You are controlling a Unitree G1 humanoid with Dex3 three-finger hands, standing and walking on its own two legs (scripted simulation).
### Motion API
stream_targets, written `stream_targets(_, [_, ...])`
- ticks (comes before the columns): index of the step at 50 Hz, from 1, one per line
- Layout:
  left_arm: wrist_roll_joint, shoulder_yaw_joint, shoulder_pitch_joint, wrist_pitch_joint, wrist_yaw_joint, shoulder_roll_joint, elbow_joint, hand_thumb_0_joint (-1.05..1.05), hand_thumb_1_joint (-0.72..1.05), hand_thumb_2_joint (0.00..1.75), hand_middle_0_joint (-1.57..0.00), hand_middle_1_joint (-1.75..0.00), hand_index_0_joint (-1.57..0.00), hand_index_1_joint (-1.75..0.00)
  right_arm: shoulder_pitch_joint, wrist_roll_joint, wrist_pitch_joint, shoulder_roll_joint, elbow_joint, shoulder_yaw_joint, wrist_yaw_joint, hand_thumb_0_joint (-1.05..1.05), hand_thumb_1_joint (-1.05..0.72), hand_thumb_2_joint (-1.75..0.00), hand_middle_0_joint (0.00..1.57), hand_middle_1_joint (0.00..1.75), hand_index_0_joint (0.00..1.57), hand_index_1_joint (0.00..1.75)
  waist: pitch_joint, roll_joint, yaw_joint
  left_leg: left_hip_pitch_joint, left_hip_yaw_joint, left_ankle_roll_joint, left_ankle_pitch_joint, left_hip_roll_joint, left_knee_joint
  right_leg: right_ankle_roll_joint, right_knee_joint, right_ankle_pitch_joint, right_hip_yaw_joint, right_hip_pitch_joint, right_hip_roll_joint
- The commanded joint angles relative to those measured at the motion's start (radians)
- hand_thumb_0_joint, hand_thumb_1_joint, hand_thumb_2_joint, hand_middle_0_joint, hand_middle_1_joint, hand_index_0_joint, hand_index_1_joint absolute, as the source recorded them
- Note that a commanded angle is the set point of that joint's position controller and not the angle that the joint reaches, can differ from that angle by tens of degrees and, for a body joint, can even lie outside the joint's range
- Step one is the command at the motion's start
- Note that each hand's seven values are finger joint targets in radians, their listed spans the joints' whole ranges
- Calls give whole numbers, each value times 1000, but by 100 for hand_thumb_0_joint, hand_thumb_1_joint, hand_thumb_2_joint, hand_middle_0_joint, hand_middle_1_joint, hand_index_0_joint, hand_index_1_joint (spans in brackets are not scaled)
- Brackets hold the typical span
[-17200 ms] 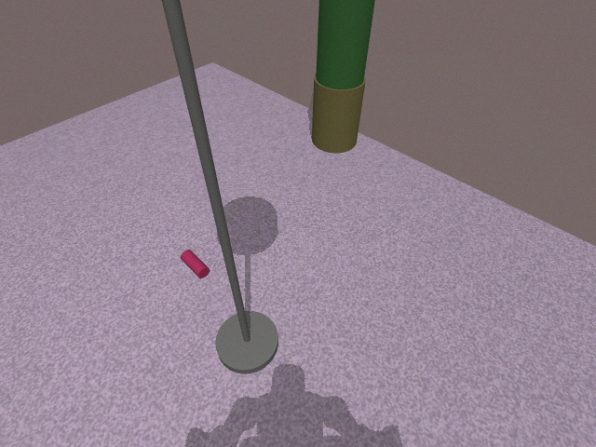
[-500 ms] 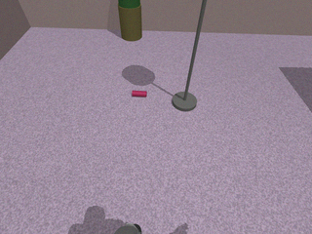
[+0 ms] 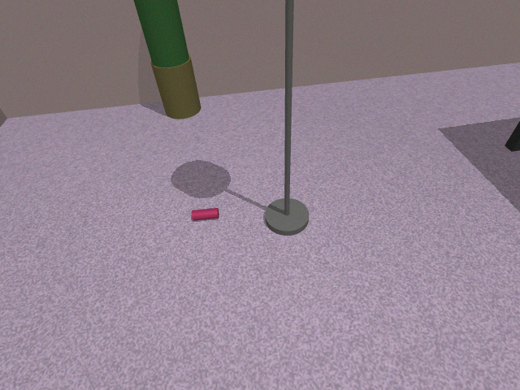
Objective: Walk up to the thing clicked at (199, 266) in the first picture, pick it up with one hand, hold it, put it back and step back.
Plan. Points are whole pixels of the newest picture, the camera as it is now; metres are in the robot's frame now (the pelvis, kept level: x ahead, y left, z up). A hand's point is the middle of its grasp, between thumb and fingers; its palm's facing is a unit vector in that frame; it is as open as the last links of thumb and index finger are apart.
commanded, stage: walk up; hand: left
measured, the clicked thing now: (205, 214) +1.13 +0.30 -0.73
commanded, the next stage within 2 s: none
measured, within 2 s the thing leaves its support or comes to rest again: neither
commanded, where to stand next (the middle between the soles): +0.72 +0.03 m, yaw +1 degrees
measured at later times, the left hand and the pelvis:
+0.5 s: hand (116, 389) +0.21 +0.27 -0.16, palm faces +0.08 -0.93 -0.35, open 7.4 cm; pelvis +0.22 +0.00 -0.01, yaw +4 degrees
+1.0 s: hand (154, 246) +0.49 +0.25 -0.12, palm faces -0.04 -0.91 -0.42, open 7.4 cm; pelvis +0.41 -0.02 +0.00, yaw +2 degrees
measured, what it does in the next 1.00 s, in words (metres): walks ahead: left foot, then right foot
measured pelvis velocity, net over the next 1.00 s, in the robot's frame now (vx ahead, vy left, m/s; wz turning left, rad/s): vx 0.41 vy -0.02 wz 0.04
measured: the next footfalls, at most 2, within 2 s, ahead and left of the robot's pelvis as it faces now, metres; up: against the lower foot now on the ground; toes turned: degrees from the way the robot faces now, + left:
left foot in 0.46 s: +0.35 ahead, +0.11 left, +0.00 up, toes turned +7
right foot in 0.94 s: +0.55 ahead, -0.13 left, +0.00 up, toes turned -1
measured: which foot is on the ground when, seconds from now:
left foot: down 0.00-0.02, up 0.04-0.44, down 0.46-0.98, up 1.00-1.00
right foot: down 0.00-0.48, up 0.50-0.92, down 0.94-1.00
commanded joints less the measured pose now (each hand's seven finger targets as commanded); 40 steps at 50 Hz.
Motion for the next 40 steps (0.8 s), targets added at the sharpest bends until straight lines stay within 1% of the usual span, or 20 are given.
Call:
stream_targets(1, [12,98,227,-59,56,300,-12,0,90,90,-20,-30,-20,-30,-46,3,-29,-75,-129,2,-16,0,-90,-90,20,30,20,30,-73,-386,148,-542,-4,66,-99,-36,506,-90,-242,-402,388,528,-186])
stream_targets(2, [-3,90,181,-65,61,326,-37,0,90,90,-20,-30,-20,-30,-29,11,-20,-128,-116,-9,-24,0,-90,-90,20,30,20,30,-22,-288,119,-653,-78,33,-109,-76,618,-176,-379,-442,671,505,-334])
stream_targets(3, [-15,85,151,-61,63,338,-50,0,90,90,-20,-30,-20,-30,-70,5,-21,-198,-107,-21,-36,0,-90,-90,20,30,20,30,13,-223,117,-644,-148,36,-97,-18,651,-259,-368,-332,750,448,-388])
stream_targets(4, [-26,78,120,-61,68,302,-65,0,90,90,-20,-30,-20,-30,-99,13,-27,-211,-97,-26,-39,0,-90,-90,20,30,20,30,41,-151,102,-638,-200,34,-39,12,658,-255,-349,-166,636,400,-350])
stream_targets(5, [-27,69,119,-65,74,272,-65,0,90,90,-20,-30,-20,-30,-103,26,-30,-198,-83,-24,-38,0,-90,-90,20,30,20,30,34,-107,94,-594,-228,37,-3,-2,644,-213,-319,44,488,387,-289])
stream_targets(7, [-34,53,70,-68,79,226,-69,0,90,90,-20,-30,-20,-30,-40,34,-17,-156,-54,-12,-29,0,-90,-90,20,30,20,30,7,-169,44,-502,-216,40,64,0,549,-134,-265,286,228,372,-178])
stream_targets(9, [-30,45,67,-71,81,213,-80,0,90,90,-20,-30,-20,-30,-41,27,-4,-133,-60,-10,-20,0,-90,-90,20,30,20,30,8,-189,36,-457,-183,24,106,-19,481,-153,-254,417,116,335,-144])
stream_targets(12, [-22,47,66,-70,83,215,-107,0,90,90,-20,-30,-20,-30,-134,15,7,-123,-99,-13,-7,0,-90,-90,20,30,20,30,57,-165,56,-467,-144,0,160,-24,321,-173,-287,373,61,304,-146])
stream_targets(14, [-15,52,63,-68,80,223,-120,0,90,90,-20,-30,-20,-30,-180,12,9,-112,-120,-13,2,0,-90,-90,20,30,20,30,62,-161,62,-437,-116,1,231,-15,220,-158,-300,327,35,302,-146])
stream_targets(19, [-15,49,75,-52,82,229,-128,0,90,90,-20,-30,-20,-30,-231,4,-1,-108,-137,-26,12,0,-90,-90,20,30,20,30,34,-115,70,-290,-43,44,287,10,61,-151,-241,261,24,305,-177])
stream_targets(22, [-25,39,55,-44,91,227,-142,0,90,90,-20,-30,-20,-30,-57,-13,-8,-143,-94,-48,2,0,-90,-90,20,30,20,30,-45,-10,-30,-33,-34,93,279,-29,-26,-128,46,385,-26,245,-131])
stream_targets(23, [-33,15,98,-41,93,169,-150,0,90,90,-20,-30,-20,-30,66,-30,-15,-200,-66,-71,-8,0,-90,-90,20,30,20,30,-130,116,-77,169,-137,148,190,26,-51,-92,296,289,-60,105,-68])
stream_targets(24, [-41,-8,151,-38,90,86,-158,0,90,90,-20,-30,-20,-30,122,-38,-19,-274,-76,-94,-24,0,-90,-90,20,30,20,30,-199,332,-79,345,-509,215,135,265,-77,-44,546,-213,-54,-140,66])
stream_targets(25, [-45,17,170,-25,101,175,-139,0,90,90,-20,-30,-20,-30,90,1,-18,-300,-98,-99,-30,0,-90,-90,20,30,20,30,-217,228,-78,372,-808,318,41,378,-206,-52,649,-404,29,-246,128])
stream_targets(26, [-30,13,125,-22,105,214,-124,0,90,90,-20,-30,-20,-30,47,24,-16,-280,-106,-102,-33,0,-90,-90,20,30,20,30,-156,144,-66,282,-758,324,35,384,-224,-60,683,-362,97,-254,60])
stream_targets(28, [-37,8,98,-29,90,194,-113,0,90,90,-20,-30,-20,-30,-38,34,-21,-208,-129,-58,-43,0,-90,-90,20,30,20,30,-23,45,-21,53,-464,206,276,283,-248,-49,629,-227,170,-167,36])
stream_targets(30, [-41,7,135,-21,78,163,-97,0,90,90,-20,-30,-20,-30,-53,35,-34,-174,-124,-40,-46,0,-90,-90,20,30,20,30,32,71,16,-39,-292,148,457,222,-250,-33,533,-168,147,-106,16])
stream_targets(31, [-40,9,139,-17,75,157,-94,0,90,90,-20,-30,-20,-30,-53,30,-40,-168,-121,-38,-46,0,-90,-90,20,30,20,30,35,77,20,-61,-249,148,505,199,-248,-23,519,-140,138,-85,24])
stream_targets(35, [-27,10,96,-12,59,137,-115,0,90,90,-20,-30,-20,-30,-47,17,-49,-175,-143,-41,-43,0,-90,-90,20,30,20,30,50,114,13,-31,-182,214,455,197,-272,8,354,-89,82,-133,-1])
stream_targets(40, [-18,15,-37,-12,41,130,-142,0,90,90,-20,-30,-20,-30,-23,16,-43,-205,-143,-48,-34,0,-90,-90,20,30,20,30,102,121,-19,-82,-167,193,230,183,-318,6,126,5,26,-105,-14])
